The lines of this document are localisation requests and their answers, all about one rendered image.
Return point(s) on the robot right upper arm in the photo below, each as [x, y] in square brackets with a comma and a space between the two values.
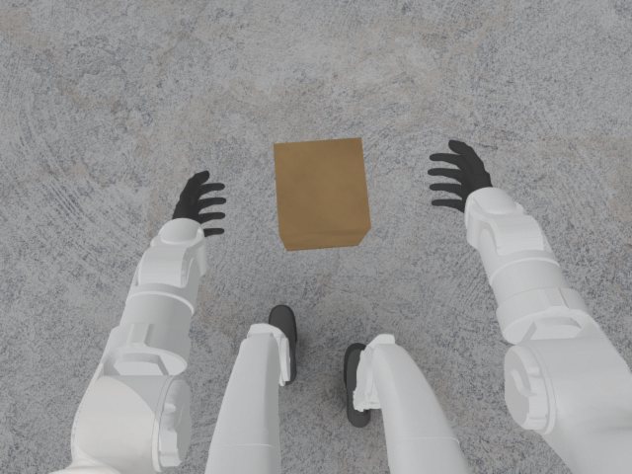
[577, 394]

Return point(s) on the right robot forearm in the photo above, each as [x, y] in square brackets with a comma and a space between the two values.
[534, 299]

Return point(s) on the carton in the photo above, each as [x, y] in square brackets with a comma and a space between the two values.
[321, 194]

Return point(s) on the robot left upper arm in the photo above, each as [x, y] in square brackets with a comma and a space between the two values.
[132, 424]

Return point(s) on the right robot hand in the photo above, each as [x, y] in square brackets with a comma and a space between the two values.
[472, 174]

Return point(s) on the left robot hand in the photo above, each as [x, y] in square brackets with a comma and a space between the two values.
[190, 205]

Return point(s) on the right robot shin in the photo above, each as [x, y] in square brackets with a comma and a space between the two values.
[361, 400]

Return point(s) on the left robot forearm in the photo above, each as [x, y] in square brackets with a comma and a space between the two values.
[152, 336]

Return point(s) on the robot left foot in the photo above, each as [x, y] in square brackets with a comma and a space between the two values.
[283, 318]

